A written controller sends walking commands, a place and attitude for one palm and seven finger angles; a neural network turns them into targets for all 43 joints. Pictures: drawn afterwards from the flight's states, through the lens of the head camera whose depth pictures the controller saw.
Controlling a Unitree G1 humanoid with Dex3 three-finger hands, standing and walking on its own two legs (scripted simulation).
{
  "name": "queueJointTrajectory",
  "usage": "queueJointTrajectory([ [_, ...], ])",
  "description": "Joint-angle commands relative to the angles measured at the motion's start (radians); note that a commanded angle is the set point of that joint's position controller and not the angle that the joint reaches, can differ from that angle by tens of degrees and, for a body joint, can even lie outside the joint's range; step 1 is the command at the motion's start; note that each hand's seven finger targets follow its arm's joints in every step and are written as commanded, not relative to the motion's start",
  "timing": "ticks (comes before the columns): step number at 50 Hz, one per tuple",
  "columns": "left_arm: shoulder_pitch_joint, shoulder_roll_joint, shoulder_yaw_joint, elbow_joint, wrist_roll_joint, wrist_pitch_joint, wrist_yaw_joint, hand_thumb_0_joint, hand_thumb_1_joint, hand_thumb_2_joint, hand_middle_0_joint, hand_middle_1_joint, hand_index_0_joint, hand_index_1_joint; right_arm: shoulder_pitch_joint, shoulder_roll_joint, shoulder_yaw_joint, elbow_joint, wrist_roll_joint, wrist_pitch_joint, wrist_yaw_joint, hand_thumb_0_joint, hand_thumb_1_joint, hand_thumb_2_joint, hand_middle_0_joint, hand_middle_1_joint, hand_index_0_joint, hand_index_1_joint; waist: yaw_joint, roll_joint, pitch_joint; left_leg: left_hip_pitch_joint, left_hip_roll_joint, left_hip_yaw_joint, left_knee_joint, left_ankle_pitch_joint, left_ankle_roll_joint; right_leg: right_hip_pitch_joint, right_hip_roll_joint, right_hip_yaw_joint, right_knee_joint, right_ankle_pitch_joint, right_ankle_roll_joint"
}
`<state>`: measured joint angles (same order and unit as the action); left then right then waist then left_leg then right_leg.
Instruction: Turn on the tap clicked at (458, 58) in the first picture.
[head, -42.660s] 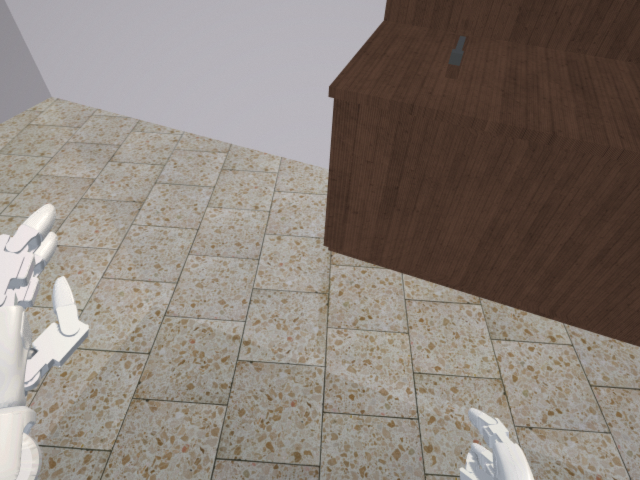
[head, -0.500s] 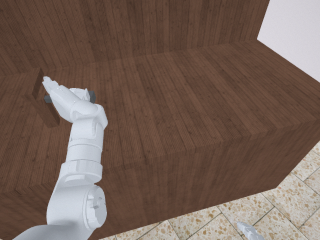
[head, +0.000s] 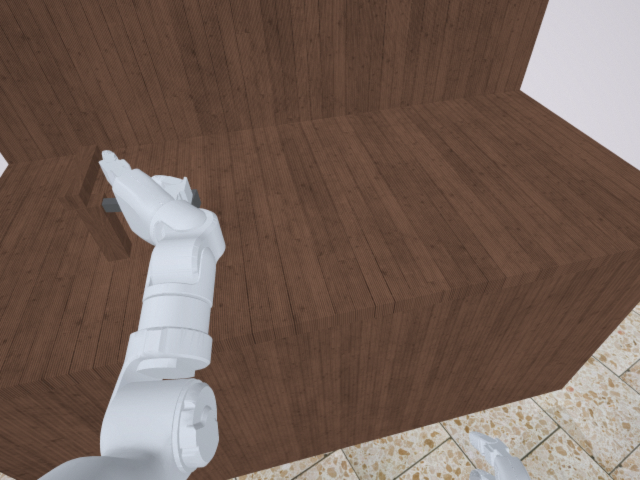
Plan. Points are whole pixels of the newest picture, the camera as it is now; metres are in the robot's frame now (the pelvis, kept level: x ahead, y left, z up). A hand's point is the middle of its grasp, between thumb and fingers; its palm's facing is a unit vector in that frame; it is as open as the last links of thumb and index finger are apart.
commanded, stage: lift the hand up off the lever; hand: left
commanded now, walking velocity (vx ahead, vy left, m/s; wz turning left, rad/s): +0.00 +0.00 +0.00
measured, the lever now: (189, 202) +0.49 +0.25 +0.10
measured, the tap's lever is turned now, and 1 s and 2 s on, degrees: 78 78 78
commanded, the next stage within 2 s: draw the hand back beside the body in 0.06 s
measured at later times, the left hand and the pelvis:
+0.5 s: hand (168, 247) +0.33 +0.21 +0.16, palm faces +0.34 -0.93 -0.16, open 7.7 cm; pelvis -0.01 +0.00 +0.01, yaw -3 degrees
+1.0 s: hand (100, 300) +0.25 +0.24 +0.17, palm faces +0.29 -0.93 -0.24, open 7.6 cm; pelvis -0.02 +0.03 +0.01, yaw -3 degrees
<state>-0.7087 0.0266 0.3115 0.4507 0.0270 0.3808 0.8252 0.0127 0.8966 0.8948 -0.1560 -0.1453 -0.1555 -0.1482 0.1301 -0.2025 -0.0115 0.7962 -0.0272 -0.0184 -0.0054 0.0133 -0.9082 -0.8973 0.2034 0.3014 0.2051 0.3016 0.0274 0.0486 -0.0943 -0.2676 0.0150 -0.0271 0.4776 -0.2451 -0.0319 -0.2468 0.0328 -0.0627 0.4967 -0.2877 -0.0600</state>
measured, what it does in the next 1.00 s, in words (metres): stands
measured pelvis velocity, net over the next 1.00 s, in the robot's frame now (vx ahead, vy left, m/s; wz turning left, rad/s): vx -0.02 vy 0.03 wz -0.05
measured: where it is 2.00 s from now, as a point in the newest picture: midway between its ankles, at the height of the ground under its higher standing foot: outside the picture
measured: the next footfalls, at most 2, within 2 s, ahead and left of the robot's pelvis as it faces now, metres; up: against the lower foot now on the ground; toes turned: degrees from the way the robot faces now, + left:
none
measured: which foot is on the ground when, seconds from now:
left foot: down 0.00-1.00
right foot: down 0.00-1.00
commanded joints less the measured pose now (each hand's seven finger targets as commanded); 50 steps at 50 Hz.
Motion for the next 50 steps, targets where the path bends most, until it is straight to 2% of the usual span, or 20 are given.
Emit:
queueJointTrajectory([
  [1,-0.513,0.149,-0.055,-0.187,0.032,-0.042,-0.01,0.0,0.9,0.9,-0.15,-0.15,-0.15,-0.15,-0.145,-0.106,-0.025,-0.133,0.01,-0.052,-0.019,0.0,-0.9,-0.9,0.2,0.3,0.2,0.3,-0.012,-0.126,-0.219,0.072,-0.02,0.06,-0.021,0.242,0.037,0.094,-0.052,0.02,-0.094,0.288,0.047],
  [4,-0.544,0.182,-0.034,-0.212,0.038,-0.061,-0.004,0.0,0.9,0.9,-0.15,-0.15,-0.15,-0.15,-0.146,-0.103,-0.027,-0.131,0.009,-0.059,-0.021,0.0,-0.9,-0.9,0.2,0.3,0.2,0.3,-0.007,-0.079,-0.246,0.086,-0.021,0.059,-0.016,0.235,0.039,0.092,-0.051,0.027,-0.095,0.271,0.044],
  [8,-0.544,0.159,-0.06,-0.192,0.047,-0.066,-0.004,0.0,0.9,0.9,-0.15,-0.15,-0.15,-0.15,-0.136,-0.102,-0.029,-0.126,0.005,-0.062,-0.019,0.0,-0.9,-0.9,0.2,0.3,0.2,0.3,-0.012,-0.058,-0.263,0.082,-0.025,0.054,-0.011,0.242,0.036,0.086,-0.05,0.025,-0.08,0.279,0.041],
  [9,-0.474,0.171,-0.182,-0.282,0.061,-0.083,-0.164,0.0,0.9,0.9,-0.151,-0.153,-0.151,-0.153,-0.081,-0.135,-0.034,-0.135,0.011,-0.036,-0.036,0.0,-0.9,-0.9,0.2,0.3,0.2,0.3,-0.059,-0.118,-0.284,0.131,-0.027,0.057,-0.005,0.271,0.055,0.121,-0.043,0.046,-0.046,0.379,0.044],
  [10,-0.42,0.23,-0.117,-0.293,0.04,-0.095,-0.237,0.0,0.9,0.9,-0.152,-0.156,-0.152,-0.156,-0.074,-0.132,-0.038,-0.162,0.023,-0.03,-0.052,0.0,-0.9,-0.9,0.2,0.3,0.2,0.3,-0.037,-0.113,-0.305,0.146,-0.029,0.064,-0.007,0.299,0.064,0.152,-0.043,0.049,-0.049,0.448,0.046],
  [12,-0.31,0.288,-0.077,-0.361,0.017,-0.112,-0.326,0.0,0.9,0.9,-0.154,-0.162,-0.154,-0.162,-0.074,-0.128,-0.032,-0.192,0.032,-0.017,-0.073,0.0,-0.9,-0.9,0.2,0.3,0.2,0.3,-0.004,-0.078,-0.337,0.166,-0.035,0.063,-0.019,0.34,0.068,0.217,-0.042,0.053,-0.044,0.53,0.05],
  [13,-0.241,0.301,-0.074,-0.393,-0.005,-0.121,-0.382,0.0,0.9,0.9,-0.155,-0.165,-0.155,-0.165,-0.074,-0.125,-0.026,-0.211,0.04,-0.011,-0.079,0.0,-0.9,-0.9,0.2,0.3,0.2,0.3,0.001,-0.105,-0.332,0.167,-0.032,0.062,-0.025,0.35,0.069,0.238,-0.047,0.058,-0.045,0.576,0.057],
  [16,-0.001,0.336,-0.053,-0.432,-0.079,-0.117,-0.55,0.0,0.9,0.9,-0.158,-0.174,-0.158,-0.174,-0.094,-0.122,-0.005,-0.261,0.069,0.004,-0.094,0.0,-0.9,-0.9,0.2,0.3,0.2,0.3,0.027,-0.16,-0.24,0.153,-0.025,0.071,-0.058,0.317,0.07,0.274,-0.046,0.063,-0.075,0.615,0.07],
  [17,0.078,0.369,0.008,-0.438,-0.108,-0.103,-0.568,0.0,0.9,0.9,-0.159,-0.177,-0.159,-0.177,-0.121,-0.119,-0.001,-0.274,0.081,0.007,-0.098,0.0,-0.9,-0.9,0.2,0.3,0.2,0.3,0.054,-0.123,-0.204,0.149,-0.023,0.069,-0.072,0.298,0.068,0.272,-0.042,0.06,-0.094,0.558,0.064],
  [18,0.072,0.359,0.006,-0.5,-0.135,-0.092,-0.571,0.0,0.9,0.9,-0.16,-0.18,-0.16,-0.18,-0.142,-0.113,0.011,-0.29,0.086,0.002,-0.101,0.0,-0.9,-0.9,0.2,0.3,0.2,0.3,0.058,-0.132,-0.183,0.152,-0.023,0.07,-0.082,0.285,0.068,0.265,-0.042,0.061,-0.11,0.521,0.067],
  [19,0.247,0.55,0.062,-0.436,-0.129,-0.197,-0.606,0.0,0.9,0.9,-0.161,-0.183,-0.161,-0.183,-0.087,-0.127,-0.007,-0.282,0.059,-0.004,-0.073,0.0,-0.9,-0.9,0.2,0.3,0.2,0.3,0.029,-0.141,-0.064,0.129,-0.004,0.07,-0.101,0.214,0.066,0.224,-0.067,0.084,-0.143,0.52,0.087],
  [21,0.297,0.541,0.052,-0.506,-0.136,-0.302,-0.652,0.0,0.9,0.9,-0.163,-0.189,-0.163,-0.189,-0.112,-0.117,-0.005,-0.306,0.066,-0.013,-0.06,0.0,-0.9,-0.9,0.2,0.3,0.2,0.3,0.037,-0.139,-0.041,0.104,-0.007,0.07,-0.107,0.177,0.071,0.231,-0.064,0.094,-0.149,0.448,0.078],
  [23,0.228,0.553,0.027,-0.71,-0.125,-0.397,-0.676,0.0,0.9,0.9,-0.165,-0.195,-0.165,-0.195,-0.121,-0.111,-0.009,-0.325,0.064,-0.043,-0.051,0.0,-0.9,-0.9,0.2,0.3,0.2,0.3,0.029,0.053,-0.075,0.18,-0.015,0.076,-0.115,0.195,0.07,0.208,-0.054,0.09,-0.173,0.365,0.054],
  [25,0.195,0.529,-0.018,-0.789,-0.119,-0.462,-0.687,0.0,0.9,0.9,-0.167,-0.201,-0.167,-0.201,-0.126,-0.114,-0.011,-0.329,0.062,-0.079,-0.046,0.0,-0.9,-0.9,0.2,0.3,0.2,0.3,0.008,0.094,-0.07,0.232,-0.013,0.076,-0.111,0.191,0.069,0.157,-0.043,0.087,-0.203,0.305,0.044],
  [27,0.128,0.495,-0.079,-0.838,-0.112,-0.508,-0.69,0.0,0.9,0.9,-0.169,-0.207,-0.169,-0.207,-0.126,-0.119,-0.013,-0.322,0.06,-0.11,-0.048,0.0,-0.9,-0.9,0.2,0.3,0.2,0.3,-0.017,0.079,-0.044,0.284,-0.009,0.07,-0.11,0.169,0.068,0.096,-0.035,0.079,-0.237,0.241,0.041],
  [31,0.193,0.407,-0.163,-0.7,-0.106,-0.544,-0.688,0.0,0.9,0.9,-0.173,-0.219,-0.173,-0.219,-0.104,-0.13,-0.017,-0.289,0.059,-0.14,-0.057,0.0,-0.9,-0.9,0.2,0.3,0.2,0.3,-0.034,-0.039,-0.011,0.304,-0.011,0.058,-0.134,0.081,0.075,0.069,-0.026,0.07,-0.258,0.122,0.045],
  [36,0.407,0.42,-0.113,-0.607,-0.118,-0.554,-0.705,0.0,0.9,0.9,-0.178,-0.234,-0.178,-0.234,-0.109,-0.132,-0.011,-0.285,0.061,-0.113,-0.055,0.0,-0.9,-0.9,0.2,0.3,0.2,0.3,0.0,-0.103,-0.002,0.258,-0.015,0.047,-0.174,0.058,0.076,0.133,-0.028,0.064,-0.263,0.093,0.042],
  [42,0.541,0.522,0.027,-0.753,-0.124,-0.574,-0.722,0.0,0.9,0.9,-0.184,-0.252,-0.184,-0.252,-0.132,-0.117,-0.003,-0.32,0.052,-0.088,-0.05,0.0,-0.9,-0.9,0.2,0.3,0.2,0.3,0.033,-0.003,-0.023,0.244,-0.003,0.038,-0.191,0.13,0.06,0.2,-0.026,0.058,-0.255,0.169,0.029],
  [47,0.621,0.493,0.013,-0.895,-0.114,-0.579,-0.725,0.0,0.9,0.9,-0.189,-0.267,-0.189,-0.267,-0.128,-0.11,0.003,-0.339,0.041,-0.105,-0.04,0.0,-0.9,-0.9,0.2,0.3,0.2,0.3,0.031,0.088,-0.005,0.26,0.007,0.028,-0.183,0.187,0.049,0.187,-0.021,0.053,-0.245,0.215,0.019],
  [50,0.681,0.44,-0.033,-0.902,-0.11,-0.574,-0.726,0.0,0.9,0.9,-0.192,-0.276,-0.192,-0.276,-0.114,-0.113,0.0,-0.336,0.038,-0.114,-0.036,0.0,-0.9,-0.9,0.2,0.3,0.2,0.3,0.021,0.029,0.016,0.257,0.015,0.021,-0.183,0.183,0.048,0.173,-0.017,0.046,-0.237,0.206,0.02],
])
